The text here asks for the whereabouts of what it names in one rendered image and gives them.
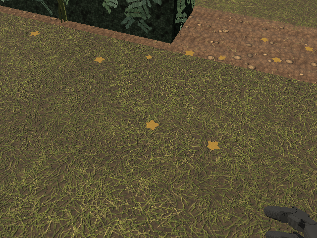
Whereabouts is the robot right hand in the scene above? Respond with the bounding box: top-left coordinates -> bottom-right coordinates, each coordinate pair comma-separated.
264,206 -> 317,238

